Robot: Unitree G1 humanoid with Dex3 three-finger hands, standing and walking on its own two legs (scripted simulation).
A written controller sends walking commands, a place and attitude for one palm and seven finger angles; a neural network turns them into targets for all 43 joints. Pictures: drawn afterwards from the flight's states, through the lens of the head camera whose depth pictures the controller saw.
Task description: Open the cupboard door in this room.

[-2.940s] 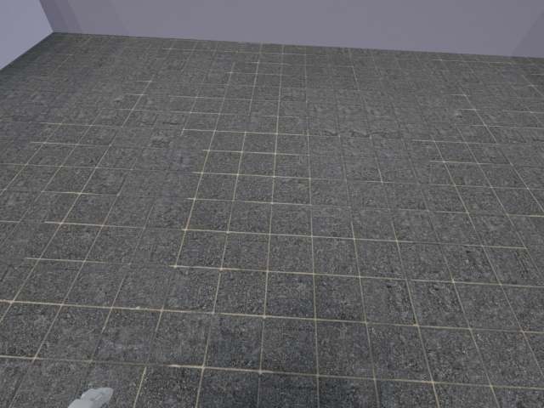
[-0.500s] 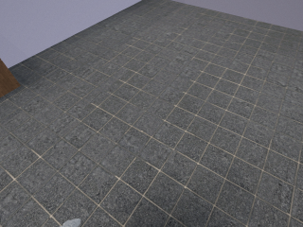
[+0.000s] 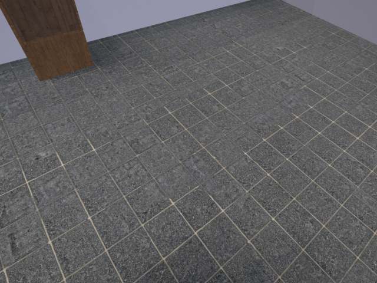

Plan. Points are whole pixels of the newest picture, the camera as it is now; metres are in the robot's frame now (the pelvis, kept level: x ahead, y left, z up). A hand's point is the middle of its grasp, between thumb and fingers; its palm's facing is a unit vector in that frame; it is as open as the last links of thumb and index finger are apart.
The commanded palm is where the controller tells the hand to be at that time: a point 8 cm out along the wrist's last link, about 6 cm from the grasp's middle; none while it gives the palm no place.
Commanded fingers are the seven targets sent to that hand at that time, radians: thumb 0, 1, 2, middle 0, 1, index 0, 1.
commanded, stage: turn or walk to find it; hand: left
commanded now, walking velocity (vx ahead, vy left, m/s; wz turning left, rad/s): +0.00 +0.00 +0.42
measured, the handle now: out of the picture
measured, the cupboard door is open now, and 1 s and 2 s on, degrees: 0 0 0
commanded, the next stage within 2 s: stand and wait in 0.58 s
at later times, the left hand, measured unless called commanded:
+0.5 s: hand out of the picture +0.05 +0.20 -0.14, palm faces +0.19 -0.94 -0.28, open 7.4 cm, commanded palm none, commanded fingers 0.00 0.90 0.90 -0.20 -0.30 -0.20 -0.30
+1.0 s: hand out of the picture -0.12 +0.18 -0.18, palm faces +0.36 -0.91 -0.19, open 7.4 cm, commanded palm none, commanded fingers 0.00 0.90 0.90 -0.20 -0.30 -0.20 -0.30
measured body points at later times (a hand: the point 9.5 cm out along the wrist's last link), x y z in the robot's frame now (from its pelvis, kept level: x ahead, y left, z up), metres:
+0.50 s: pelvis -0.02 -0.02 +0.00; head +0.00 -0.04 +0.45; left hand +0.04 +0.25 -0.12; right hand +0.06 -0.26 -0.15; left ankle -0.01 +0.11 -0.72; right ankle +0.00 -0.12 -0.73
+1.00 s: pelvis -0.05 +0.00 +0.01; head -0.05 +0.03 +0.46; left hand -0.14 +0.23 -0.16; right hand +0.09 -0.20 -0.13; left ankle -0.10 +0.10 -0.73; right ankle -0.02 -0.13 -0.71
